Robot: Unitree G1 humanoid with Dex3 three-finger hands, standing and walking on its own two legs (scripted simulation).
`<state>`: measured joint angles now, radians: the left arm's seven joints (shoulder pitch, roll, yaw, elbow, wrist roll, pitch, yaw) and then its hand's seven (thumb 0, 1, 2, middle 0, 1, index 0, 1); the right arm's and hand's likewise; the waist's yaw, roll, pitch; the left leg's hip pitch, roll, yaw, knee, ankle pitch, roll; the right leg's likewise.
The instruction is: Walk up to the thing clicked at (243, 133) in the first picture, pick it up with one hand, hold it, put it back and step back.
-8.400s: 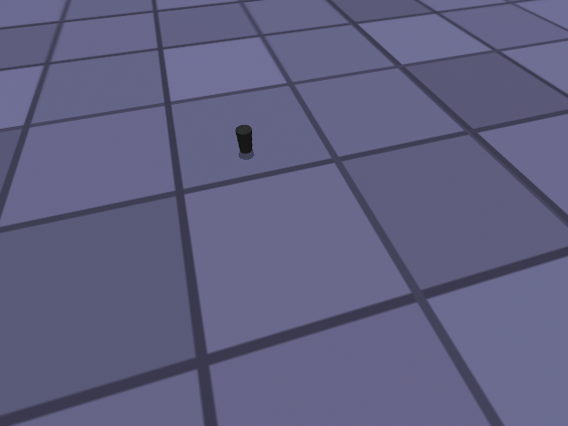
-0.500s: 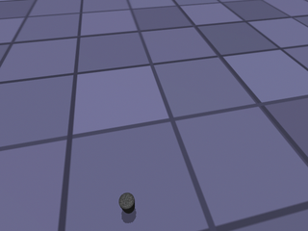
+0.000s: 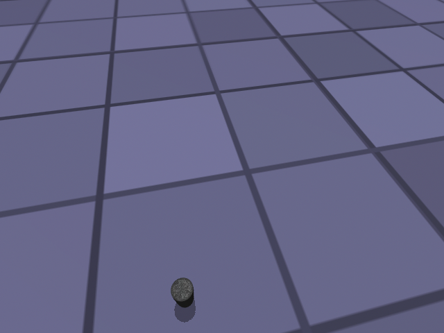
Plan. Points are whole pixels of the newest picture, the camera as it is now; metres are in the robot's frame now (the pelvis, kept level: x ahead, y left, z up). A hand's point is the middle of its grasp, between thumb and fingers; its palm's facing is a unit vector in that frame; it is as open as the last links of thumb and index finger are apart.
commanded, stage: stand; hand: left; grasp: from the side
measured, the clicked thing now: (183, 294) +0.37 +0.17 -0.71
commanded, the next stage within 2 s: go down in 0.26 s
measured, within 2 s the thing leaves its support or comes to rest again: neither
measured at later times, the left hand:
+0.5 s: hand out of the picture +0.12 +0.25 -0.16, palm faces +0.06 -0.94 -0.33, open 8.6 cm
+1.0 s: hand out of the picture +0.15 +0.28 -0.22, palm faces +0.07 -0.96 -0.28, open 17.1 cm
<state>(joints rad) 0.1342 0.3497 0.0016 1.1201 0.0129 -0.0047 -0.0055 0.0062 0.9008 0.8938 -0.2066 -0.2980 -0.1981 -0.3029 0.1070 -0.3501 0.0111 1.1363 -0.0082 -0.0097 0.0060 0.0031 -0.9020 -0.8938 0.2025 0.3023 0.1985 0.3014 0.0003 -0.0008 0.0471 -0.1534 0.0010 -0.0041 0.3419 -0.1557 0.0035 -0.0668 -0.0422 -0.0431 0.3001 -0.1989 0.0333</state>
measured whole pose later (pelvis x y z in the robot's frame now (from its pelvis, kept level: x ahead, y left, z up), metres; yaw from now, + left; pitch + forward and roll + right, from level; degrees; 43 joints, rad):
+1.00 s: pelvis -0.02 +0.00 -0.10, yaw -2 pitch +18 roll -2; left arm 0.15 0.38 0.33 0.67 0.01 0.02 -0.17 0.00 -0.46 0.04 -0.07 -0.06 -0.06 -0.06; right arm 0.20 -0.25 -0.04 0.61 0.01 -0.08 -0.03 0.01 -0.91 -0.89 0.20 0.30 0.20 0.30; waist -0.02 -0.01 -0.09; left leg -0.97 0.05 -0.01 1.15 -0.49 0.00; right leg -0.89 -0.01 -0.02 1.11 -0.54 0.02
